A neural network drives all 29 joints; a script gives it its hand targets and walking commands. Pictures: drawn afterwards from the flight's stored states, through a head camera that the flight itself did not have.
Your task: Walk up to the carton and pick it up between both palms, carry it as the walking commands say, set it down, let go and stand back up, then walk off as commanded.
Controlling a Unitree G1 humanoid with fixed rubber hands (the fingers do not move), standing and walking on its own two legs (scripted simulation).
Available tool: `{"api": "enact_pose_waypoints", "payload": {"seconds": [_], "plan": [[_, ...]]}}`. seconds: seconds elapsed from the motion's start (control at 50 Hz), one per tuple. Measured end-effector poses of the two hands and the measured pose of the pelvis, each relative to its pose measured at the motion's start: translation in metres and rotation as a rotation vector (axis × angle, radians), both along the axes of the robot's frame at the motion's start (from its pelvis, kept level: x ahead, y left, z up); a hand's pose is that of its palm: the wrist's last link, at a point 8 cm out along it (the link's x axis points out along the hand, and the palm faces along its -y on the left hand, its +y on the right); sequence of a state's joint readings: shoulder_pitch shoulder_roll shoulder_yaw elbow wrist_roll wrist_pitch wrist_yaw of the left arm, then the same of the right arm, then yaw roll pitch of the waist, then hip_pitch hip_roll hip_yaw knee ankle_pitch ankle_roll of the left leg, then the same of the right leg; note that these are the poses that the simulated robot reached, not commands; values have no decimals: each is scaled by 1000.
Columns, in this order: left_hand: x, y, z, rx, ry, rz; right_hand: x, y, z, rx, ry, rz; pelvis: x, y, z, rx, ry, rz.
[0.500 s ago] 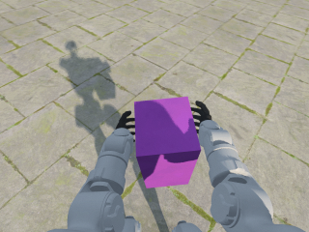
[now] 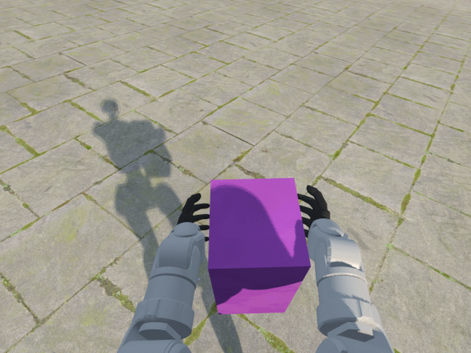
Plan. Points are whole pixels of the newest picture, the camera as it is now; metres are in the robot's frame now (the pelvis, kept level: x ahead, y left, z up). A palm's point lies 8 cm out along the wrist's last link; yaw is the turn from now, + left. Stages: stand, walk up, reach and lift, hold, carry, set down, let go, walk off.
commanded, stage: reach and lift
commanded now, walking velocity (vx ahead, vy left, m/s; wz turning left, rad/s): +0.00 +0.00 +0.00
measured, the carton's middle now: (251, 253) +0.32 -0.02 -0.01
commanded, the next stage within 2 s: hold in 1.52 s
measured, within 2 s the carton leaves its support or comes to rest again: neither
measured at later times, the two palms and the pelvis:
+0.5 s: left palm (178, 243) +0.29 +0.11 +0.05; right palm (315, 238) +0.29 -0.12 +0.07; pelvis -0.02 +0.01 +0.00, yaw +0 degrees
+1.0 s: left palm (179, 243) +0.30 +0.11 +0.05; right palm (315, 237) +0.30 -0.12 +0.07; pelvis -0.02 +0.01 +0.00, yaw +0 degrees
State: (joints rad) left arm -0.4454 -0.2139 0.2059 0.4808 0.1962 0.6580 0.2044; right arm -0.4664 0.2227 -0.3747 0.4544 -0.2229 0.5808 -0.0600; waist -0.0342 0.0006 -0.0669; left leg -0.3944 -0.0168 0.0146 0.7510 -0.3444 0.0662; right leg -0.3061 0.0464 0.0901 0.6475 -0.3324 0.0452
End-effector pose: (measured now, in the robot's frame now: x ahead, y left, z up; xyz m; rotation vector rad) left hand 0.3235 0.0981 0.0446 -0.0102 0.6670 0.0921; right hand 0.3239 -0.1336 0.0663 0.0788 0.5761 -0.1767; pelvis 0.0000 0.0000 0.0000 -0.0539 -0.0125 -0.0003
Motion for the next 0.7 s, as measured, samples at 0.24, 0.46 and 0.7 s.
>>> {"api": "enact_pose_waypoints", "payload": {"seconds": [0.24, 0.46, 0.7], "plan": [[-13, 8, 8, -2, 14, -7, -13, 8, 9, -9, 11, -1, -7, 8, 1, -10, -40, 2], [-27, 13, 10, 8, 19, -5, -28, 13, 9, -11, 16, 6, -18, 11, 1, -14, -57, 3], [-31, 13, 9, 16, 25, -5, -31, 13, 6, -8, 23, 8, -21, 11, 1, -14, -61, 3]]}}
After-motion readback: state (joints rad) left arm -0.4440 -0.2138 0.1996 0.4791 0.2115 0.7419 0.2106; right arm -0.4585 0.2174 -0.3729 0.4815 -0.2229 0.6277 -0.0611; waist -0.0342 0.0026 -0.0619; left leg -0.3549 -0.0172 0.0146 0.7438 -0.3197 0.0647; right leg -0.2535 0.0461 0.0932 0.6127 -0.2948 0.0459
